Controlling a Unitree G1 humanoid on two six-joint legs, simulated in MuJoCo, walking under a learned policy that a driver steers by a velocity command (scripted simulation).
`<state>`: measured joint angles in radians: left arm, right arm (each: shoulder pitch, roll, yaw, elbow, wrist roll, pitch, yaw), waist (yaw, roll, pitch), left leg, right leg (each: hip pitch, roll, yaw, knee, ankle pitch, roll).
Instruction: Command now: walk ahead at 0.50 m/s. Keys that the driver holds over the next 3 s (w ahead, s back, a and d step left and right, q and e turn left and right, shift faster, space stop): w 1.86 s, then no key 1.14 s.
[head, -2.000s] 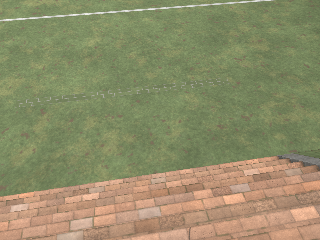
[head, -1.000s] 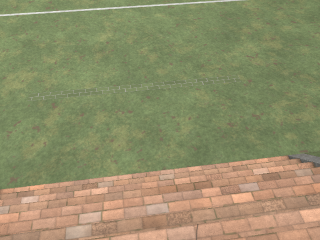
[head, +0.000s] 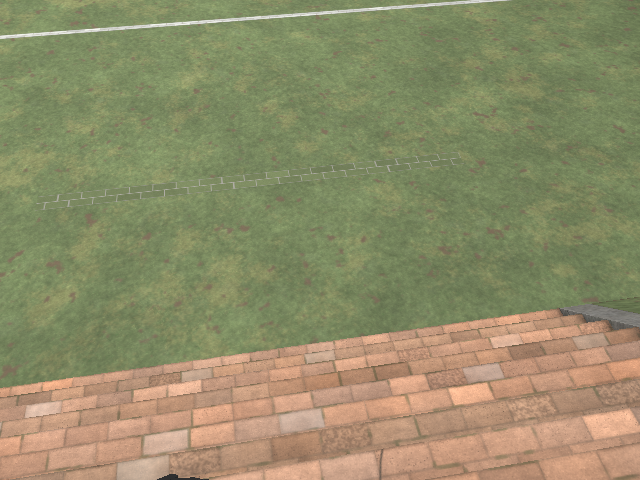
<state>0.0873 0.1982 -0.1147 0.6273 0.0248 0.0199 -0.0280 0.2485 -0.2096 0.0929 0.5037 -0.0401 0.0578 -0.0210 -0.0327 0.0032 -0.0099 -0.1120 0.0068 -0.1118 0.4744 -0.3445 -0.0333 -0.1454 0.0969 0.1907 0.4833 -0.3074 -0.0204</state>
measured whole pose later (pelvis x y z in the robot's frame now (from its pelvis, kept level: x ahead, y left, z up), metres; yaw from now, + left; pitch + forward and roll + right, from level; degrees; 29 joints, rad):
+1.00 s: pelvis +0.00 +0.02 +0.01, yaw +1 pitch +0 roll +0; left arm 0.14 0.24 -0.12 0.60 0.03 0.01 -0.03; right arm 0.23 -0.23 0.11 0.50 -0.04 0.06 -0.01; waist -0.02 0.00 -0.03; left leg -0.11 -0.03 -0.13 0.41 -0.30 -0.01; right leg -0.14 0.05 0.19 0.41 -0.28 0.01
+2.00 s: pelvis +0.00 +0.02 +0.01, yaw +2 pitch +0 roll +0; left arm 0.19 0.23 -0.11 0.63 0.01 0.02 -0.03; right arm 0.26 -0.23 0.09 0.56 -0.02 0.05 0.00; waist -0.02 0.00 -0.04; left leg -0.09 -0.03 -0.15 0.39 -0.29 -0.01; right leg -0.11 0.04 0.18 0.38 -0.26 0.01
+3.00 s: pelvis -0.01 +0.01 +0.01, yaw +2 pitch +0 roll +0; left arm 0.40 0.17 0.01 0.98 -0.04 0.05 0.03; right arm 0.48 -0.15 0.00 0.93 0.02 0.05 -0.05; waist -0.01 0.00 -0.01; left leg -0.06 0.00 -0.16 0.28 -0.22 -0.02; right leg -0.07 0.05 0.17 0.27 -0.19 0.00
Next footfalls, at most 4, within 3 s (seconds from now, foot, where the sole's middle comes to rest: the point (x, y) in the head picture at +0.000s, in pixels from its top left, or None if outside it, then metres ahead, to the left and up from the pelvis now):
none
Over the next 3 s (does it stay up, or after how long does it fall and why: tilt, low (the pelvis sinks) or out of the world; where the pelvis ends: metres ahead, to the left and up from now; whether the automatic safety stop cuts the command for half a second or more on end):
stays up -0.01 0.01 0.01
